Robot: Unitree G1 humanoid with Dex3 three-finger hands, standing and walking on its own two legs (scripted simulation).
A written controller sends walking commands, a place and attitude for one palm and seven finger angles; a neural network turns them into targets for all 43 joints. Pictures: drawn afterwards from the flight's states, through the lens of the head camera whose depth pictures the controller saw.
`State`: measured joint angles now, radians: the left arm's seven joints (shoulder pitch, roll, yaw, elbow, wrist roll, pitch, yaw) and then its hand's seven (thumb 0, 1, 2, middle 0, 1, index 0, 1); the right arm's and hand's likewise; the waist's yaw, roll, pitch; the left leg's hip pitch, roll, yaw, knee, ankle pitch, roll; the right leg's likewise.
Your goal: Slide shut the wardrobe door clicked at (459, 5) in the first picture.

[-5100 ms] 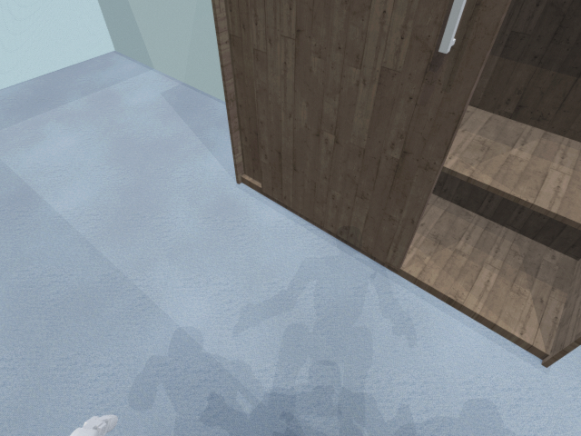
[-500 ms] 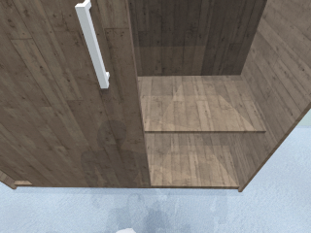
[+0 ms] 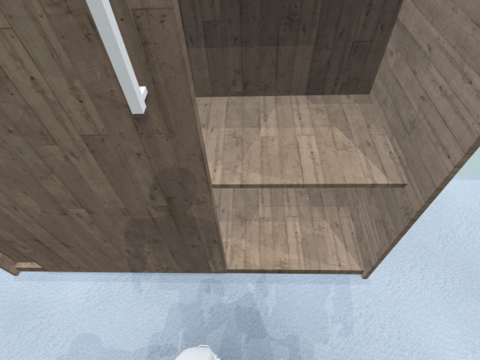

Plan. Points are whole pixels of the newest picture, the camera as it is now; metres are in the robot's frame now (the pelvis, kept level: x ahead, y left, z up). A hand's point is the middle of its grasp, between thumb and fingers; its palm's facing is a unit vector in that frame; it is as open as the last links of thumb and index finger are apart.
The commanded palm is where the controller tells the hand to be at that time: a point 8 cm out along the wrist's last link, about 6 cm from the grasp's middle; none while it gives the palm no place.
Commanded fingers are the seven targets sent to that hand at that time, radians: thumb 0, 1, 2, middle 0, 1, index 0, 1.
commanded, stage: come to a stop and stand still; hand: left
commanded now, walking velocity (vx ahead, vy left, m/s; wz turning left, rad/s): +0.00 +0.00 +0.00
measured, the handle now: (120, 44) +0.49 +0.20 +0.27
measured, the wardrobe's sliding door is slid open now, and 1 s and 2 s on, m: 0.56 0.56 0.56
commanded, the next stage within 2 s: look again from close up in 1.58 s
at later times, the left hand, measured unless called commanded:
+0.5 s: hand out of the picture -0.03 +0.18 -0.16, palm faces +0.06 -0.98 -0.20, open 7.3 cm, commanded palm none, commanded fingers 0.00 0.90 0.90 -0.20 -0.30 -0.20 -0.30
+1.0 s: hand out of the picture -0.06 +0.17 -0.16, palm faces +0.06 -0.99 -0.13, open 7.4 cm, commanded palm none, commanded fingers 0.00 0.90 0.90 -0.20 -0.30 -0.20 -0.30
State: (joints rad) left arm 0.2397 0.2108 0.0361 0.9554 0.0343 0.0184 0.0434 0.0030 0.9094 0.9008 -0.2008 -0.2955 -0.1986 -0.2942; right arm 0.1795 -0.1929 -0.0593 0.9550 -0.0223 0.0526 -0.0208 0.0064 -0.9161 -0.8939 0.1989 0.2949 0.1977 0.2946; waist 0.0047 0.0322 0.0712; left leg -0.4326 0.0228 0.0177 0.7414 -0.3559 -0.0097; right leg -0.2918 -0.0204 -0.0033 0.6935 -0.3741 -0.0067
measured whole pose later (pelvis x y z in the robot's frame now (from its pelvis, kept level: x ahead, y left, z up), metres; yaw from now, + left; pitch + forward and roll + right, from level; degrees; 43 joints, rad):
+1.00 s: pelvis -0.03 +0.02 +0.02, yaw +1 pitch -1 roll -1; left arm 0.37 0.12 0.00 1.08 0.03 -0.01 0.04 0.00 0.91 0.90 -0.20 -0.30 -0.20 -0.29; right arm 0.31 -0.12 -0.01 1.09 -0.02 0.01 -0.02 0.01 -0.92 -0.89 0.20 0.29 0.20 0.29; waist 0.00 -0.02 0.02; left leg -0.28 -0.04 0.07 0.46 -0.17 0.08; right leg -0.22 -0.02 -0.03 0.46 -0.23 0.02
